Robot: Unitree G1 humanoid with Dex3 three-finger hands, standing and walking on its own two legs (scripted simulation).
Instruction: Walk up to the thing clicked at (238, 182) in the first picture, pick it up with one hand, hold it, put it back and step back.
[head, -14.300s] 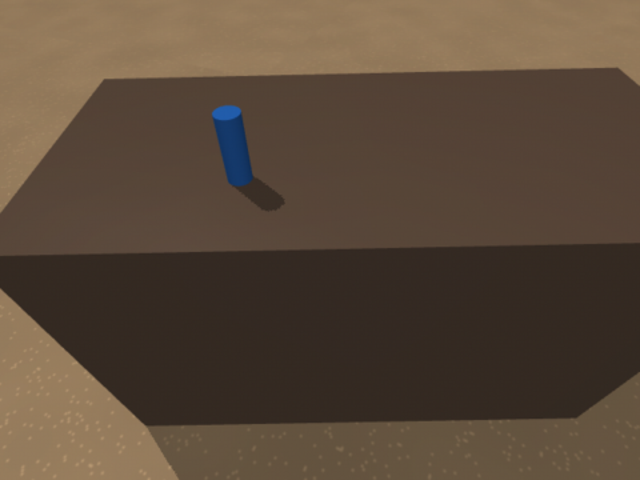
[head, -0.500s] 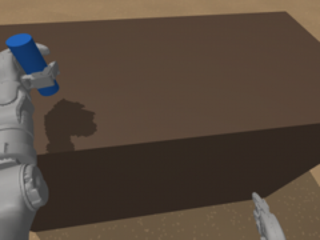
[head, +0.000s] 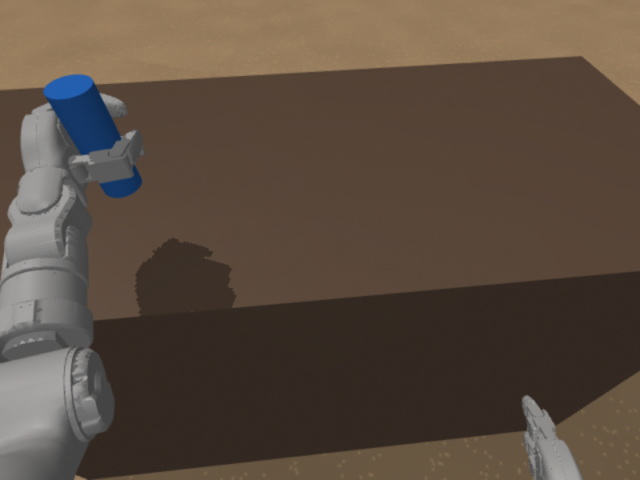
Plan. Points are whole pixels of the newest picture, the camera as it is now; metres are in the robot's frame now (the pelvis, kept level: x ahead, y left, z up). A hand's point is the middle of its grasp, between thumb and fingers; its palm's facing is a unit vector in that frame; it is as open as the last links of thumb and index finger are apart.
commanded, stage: lift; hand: left
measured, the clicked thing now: (99, 141) +0.47 +0.23 +0.21
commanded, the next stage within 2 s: hold in 1.14 s
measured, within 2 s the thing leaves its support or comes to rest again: neither
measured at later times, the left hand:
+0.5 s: hand (73, 126) +0.39 +0.20 +0.28, palm faces +0.22 -0.98 +0.00, open 6.1 cm
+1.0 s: hand (42, 110) +0.35 +0.19 +0.32, palm faces +0.21 -0.98 +0.01, open 6.1 cm
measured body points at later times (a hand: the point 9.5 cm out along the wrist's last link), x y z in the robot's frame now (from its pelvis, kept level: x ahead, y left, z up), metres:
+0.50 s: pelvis -0.01 -0.01 +0.01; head -0.03 -0.04 +0.46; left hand +0.37 +0.25 +0.29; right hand +0.16 -0.25 -0.06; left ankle -0.01 +0.11 -0.72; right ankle -0.02 -0.13 -0.72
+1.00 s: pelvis -0.02 -0.01 +0.01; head -0.06 -0.04 +0.46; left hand +0.33 +0.24 +0.32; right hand +0.15 -0.25 -0.06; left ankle -0.01 +0.11 -0.72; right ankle -0.02 -0.13 -0.72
